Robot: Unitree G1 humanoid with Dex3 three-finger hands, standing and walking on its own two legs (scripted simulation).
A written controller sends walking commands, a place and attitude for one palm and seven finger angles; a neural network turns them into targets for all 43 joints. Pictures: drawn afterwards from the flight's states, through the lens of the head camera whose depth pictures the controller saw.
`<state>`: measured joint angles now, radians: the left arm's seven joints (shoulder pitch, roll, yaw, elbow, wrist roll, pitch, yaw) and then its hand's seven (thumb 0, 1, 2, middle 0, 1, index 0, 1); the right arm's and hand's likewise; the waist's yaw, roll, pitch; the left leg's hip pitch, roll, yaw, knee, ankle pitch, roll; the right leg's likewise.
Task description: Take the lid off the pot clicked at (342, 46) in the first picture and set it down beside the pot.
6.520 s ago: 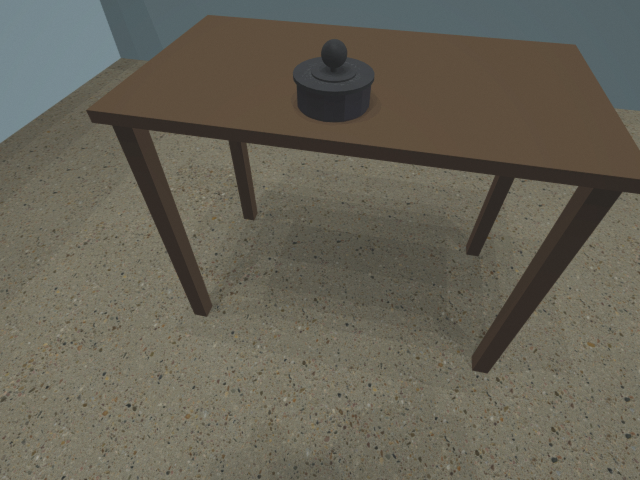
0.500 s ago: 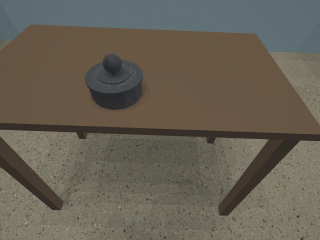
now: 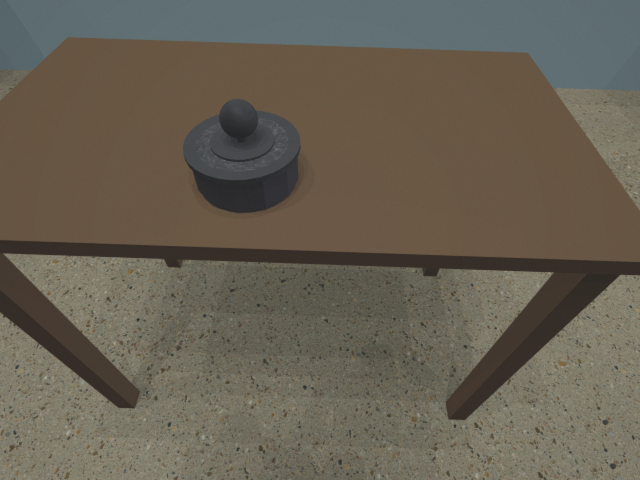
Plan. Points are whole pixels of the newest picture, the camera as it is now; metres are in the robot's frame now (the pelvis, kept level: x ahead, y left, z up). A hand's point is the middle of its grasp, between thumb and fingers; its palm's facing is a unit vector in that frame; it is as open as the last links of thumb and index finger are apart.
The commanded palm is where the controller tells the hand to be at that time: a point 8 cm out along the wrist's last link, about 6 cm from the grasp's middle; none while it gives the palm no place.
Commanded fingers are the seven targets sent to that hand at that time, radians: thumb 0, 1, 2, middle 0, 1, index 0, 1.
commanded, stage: look again from close up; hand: left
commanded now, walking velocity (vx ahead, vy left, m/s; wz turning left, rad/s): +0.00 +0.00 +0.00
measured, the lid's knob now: (238, 118) +0.53 +0.15 +0.17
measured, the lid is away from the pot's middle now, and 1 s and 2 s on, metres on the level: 0.00 0.00 0.00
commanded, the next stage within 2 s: lift the closed hand beside the body in 0.96 s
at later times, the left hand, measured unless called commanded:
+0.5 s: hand out of the picture +0.06 +0.21 -0.17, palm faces +0.01 -0.97 -0.25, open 7.4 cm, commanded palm none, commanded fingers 0.00 0.90 0.90 -0.20 -0.30 -0.20 -0.30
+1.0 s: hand out of the picture +0.07 +0.19 -0.18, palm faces +0.00 -0.98 -0.22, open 7.4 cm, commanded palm none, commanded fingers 0.00 0.90 0.90 -0.20 -0.30 -0.20 -0.30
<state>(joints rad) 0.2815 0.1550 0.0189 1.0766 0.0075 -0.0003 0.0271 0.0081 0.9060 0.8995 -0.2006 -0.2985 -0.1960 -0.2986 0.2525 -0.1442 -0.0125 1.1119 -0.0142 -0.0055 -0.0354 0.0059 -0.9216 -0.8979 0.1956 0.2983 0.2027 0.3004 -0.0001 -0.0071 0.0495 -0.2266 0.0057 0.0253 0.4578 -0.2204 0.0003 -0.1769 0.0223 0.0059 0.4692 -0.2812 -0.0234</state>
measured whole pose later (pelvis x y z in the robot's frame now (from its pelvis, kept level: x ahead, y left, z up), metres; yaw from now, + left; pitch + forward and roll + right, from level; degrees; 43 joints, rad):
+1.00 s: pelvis +0.04 +0.01 +0.00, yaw -1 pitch +1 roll +1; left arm 0.25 0.19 0.00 1.04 0.01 0.00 0.04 0.01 0.90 0.90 -0.20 -0.30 -0.20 -0.30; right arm 0.21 -0.16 0.00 1.08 -0.01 -0.02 -0.03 0.00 -0.91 -0.90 0.20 0.30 0.20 0.30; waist 0.00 -0.02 0.05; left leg -0.21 -0.01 0.04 0.51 -0.31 0.01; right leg -0.16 0.01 0.02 0.52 -0.36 -0.01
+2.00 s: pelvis -0.02 +0.02 +0.00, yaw +1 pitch -8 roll -1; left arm 0.66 0.33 0.20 -0.50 -0.03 -0.09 0.06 0.02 0.89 0.90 -1.30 -1.49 -1.29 -1.49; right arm 0.19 -0.21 0.03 0.64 -0.03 -0.18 -0.06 0.01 -0.90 -0.90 0.20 0.30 0.21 0.30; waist 0.08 0.05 0.06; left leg -0.10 0.00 0.02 0.41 -0.17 0.03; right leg -0.01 0.01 -0.01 0.34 -0.20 0.00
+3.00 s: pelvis -0.03 +0.01 +0.00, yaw +2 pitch -5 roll +0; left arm 0.19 0.60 0.18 -0.52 0.61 0.19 0.05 0.01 0.67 1.08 -1.27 -1.18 -1.27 -1.18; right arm 0.04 -0.28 0.04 0.60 0.00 0.08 -0.03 0.01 -0.91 -0.90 0.20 0.30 0.20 0.30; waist 0.13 0.13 0.04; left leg -0.20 -0.02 0.01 0.47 -0.18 0.02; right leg -0.14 -0.01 -0.03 0.48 -0.26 -0.01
